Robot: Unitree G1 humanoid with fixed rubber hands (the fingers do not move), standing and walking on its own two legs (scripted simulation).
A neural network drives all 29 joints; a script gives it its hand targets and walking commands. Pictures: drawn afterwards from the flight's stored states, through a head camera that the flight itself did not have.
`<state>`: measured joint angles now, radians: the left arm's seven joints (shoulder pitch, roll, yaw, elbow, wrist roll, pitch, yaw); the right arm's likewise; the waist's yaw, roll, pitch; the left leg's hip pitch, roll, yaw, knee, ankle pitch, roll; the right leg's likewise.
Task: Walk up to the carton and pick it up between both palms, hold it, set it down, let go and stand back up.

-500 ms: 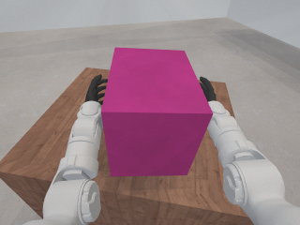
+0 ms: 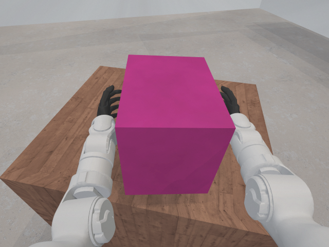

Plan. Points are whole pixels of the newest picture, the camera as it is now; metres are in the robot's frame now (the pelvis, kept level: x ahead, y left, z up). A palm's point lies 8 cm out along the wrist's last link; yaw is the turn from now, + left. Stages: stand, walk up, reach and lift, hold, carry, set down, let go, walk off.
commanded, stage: set down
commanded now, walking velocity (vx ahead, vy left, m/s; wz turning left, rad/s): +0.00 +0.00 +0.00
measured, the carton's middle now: (166, 122) +0.45 +0.05 +0.08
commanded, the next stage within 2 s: none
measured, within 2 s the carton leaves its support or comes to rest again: rests again in 0.84 s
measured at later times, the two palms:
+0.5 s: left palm (109, 125) +0.39 +0.20 +0.11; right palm (227, 123) +0.45 -0.11 +0.10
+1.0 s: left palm (109, 132) +0.38 +0.20 +0.08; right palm (225, 128) +0.45 -0.11 +0.08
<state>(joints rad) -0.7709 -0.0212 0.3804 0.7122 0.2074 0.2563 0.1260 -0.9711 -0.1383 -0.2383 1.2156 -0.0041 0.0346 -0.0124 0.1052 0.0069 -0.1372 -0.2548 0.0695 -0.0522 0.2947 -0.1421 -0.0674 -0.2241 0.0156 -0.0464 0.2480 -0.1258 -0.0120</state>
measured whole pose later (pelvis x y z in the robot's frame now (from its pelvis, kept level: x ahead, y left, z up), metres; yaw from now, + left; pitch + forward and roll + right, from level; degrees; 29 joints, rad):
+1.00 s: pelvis +0.00 +0.00 +0.00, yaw -1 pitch +11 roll -1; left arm -0.70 -0.06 0.41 0.78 0.24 0.04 0.13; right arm -0.91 -0.12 -0.33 1.23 -0.13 -0.13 0.02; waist 0.14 0.00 -0.15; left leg -0.36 0.08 -0.03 0.29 -0.13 -0.07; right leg -0.33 0.02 -0.03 0.24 -0.11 -0.01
